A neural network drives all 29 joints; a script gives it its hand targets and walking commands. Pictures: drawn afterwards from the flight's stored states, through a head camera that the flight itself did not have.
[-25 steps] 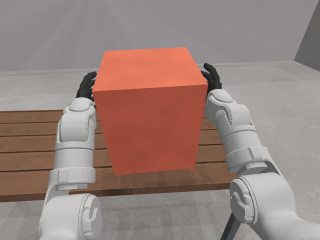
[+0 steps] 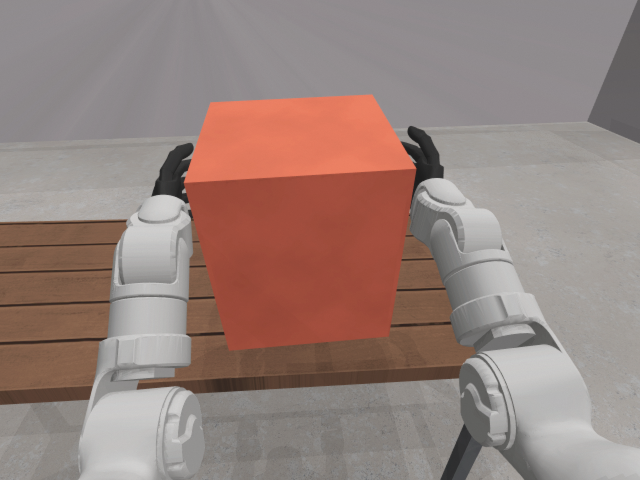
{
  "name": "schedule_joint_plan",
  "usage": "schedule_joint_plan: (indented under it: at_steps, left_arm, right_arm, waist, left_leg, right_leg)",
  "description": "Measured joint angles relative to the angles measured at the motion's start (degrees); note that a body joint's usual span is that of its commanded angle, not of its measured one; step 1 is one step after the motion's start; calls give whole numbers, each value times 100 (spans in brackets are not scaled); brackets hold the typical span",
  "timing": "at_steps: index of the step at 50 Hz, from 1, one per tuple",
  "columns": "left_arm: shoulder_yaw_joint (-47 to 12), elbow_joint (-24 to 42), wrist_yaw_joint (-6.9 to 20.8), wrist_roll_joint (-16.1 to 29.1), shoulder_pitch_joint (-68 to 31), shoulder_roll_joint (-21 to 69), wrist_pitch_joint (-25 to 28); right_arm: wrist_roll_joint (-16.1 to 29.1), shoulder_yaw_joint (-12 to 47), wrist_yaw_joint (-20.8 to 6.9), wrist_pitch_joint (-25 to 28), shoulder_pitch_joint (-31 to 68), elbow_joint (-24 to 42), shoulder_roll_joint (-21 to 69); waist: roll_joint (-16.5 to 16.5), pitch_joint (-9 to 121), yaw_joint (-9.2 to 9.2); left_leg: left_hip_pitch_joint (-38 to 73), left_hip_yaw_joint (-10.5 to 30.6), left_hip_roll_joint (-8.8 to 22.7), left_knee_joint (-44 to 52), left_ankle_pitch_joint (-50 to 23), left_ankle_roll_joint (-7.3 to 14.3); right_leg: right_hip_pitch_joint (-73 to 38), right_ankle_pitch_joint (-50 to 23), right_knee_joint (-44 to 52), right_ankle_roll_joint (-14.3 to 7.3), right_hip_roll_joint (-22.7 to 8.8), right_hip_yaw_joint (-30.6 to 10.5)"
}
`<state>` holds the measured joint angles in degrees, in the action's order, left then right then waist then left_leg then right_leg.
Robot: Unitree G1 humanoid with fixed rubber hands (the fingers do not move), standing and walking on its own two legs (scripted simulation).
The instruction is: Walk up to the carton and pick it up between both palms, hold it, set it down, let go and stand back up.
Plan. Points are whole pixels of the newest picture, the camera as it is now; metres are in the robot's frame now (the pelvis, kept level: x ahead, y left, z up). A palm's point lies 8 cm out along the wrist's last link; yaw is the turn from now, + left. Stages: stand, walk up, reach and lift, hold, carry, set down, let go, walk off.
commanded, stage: set down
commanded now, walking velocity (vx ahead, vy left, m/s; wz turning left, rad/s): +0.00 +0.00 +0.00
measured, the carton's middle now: (301, 221) +0.40 +0.02 +0.21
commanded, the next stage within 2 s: none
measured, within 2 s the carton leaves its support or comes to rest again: neither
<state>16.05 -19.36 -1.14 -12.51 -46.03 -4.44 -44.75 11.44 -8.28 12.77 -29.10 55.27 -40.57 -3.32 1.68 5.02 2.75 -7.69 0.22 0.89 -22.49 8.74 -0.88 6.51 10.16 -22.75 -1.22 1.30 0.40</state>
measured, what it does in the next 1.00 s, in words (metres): stands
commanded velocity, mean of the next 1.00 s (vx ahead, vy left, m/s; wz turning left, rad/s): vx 0.00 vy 0.00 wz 0.00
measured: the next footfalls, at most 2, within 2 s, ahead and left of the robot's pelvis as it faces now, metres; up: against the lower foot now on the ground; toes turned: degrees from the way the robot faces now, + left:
none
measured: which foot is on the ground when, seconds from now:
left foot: down 0.00-1.00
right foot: down 0.00-1.00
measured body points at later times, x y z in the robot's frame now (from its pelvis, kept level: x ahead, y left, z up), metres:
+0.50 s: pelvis +0.01 -0.01 +0.00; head -0.06 +0.02 +0.44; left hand +0.41 +0.18 +0.24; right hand +0.42 -0.12 +0.27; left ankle +0.05 +0.13 -0.74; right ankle +0.03 -0.11 -0.74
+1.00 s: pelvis +0.04 -0.01 +0.00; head -0.02 +0.02 +0.45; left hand +0.43 +0.18 +0.17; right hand +0.44 -0.12 +0.23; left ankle +0.05 +0.13 -0.74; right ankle +0.03 -0.11 -0.74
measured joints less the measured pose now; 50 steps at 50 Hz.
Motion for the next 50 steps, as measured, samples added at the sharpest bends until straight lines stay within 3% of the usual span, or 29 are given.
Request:
schedule_joint_plan:
  at_steps: [7, 12, 18, 23, 28, 35, 50]
  left_arm:
    - [18, -6, 3, 0, -40, -1, -8]
    - [198, -174, 26, -9, -297, -2, 286]
    - [845, -679, 463, -425, -751, 16, 955]
    - [1051, -1084, 778, -880, -667, 29, 1003]
    - [1049, -1122, 785, -894, -179, 185, 1128]
    - [863, -681, 558, -894, 411, 394, 1540]
    - [840, -585, 564, -893, 700, 448, 1564]
  right_arm:
    - [0, 0, 0, 18, 0, 1, -2]
    - [-47, 0, -1, 345, 39, 5, 0]
    - [-588, -289, -58, 1058, 239, -201, 238]
    - [-849, -440, -142, 1408, 245, -680, 374]
    - [-920, -518, -306, 1760, 186, -892, 420]
    - [-920, -520, -706, 2416, 57, -956, 440]
    - [-920, -521, -710, 2679, -370, -965, 584]
  waist:
    - [-2, 0, 0]
    - [-2, 0, 1]
    - [14, 0, 0]
    - [157, 0, 0]
    - [269, -68, -1]
    - [280, -115, 0]
    - [260, -344, 0]
  left_leg:
    - [0, 0, 0, 0, 0, 0]
    - [-1, 0, 0, 0, 2, 2]
    - [6, 0, -1, 14, 18, 20]
    - [89, 1, -1, 102, 30, 20]
    - [114, 0, 1, 152, 63, -18]
    - [194, 0, 2, 151, 178, -52]
    - [390, 0, 2, 152, 245, -52]
  right_leg:
    - [0, 1, 0, 0, 0, 0]
    - [0, 6, 0, 0, 0, 0]
    - [-1, 32, 0, 0, 0, 1]
    - [-43, 93, 0, 0, 0, 2]
    - [-44, 154, 0, 0, 0, 1]
    - [-126, 271, 0, 0, 0, 2]
    - [-321, 323, 0, 0, 0, 3]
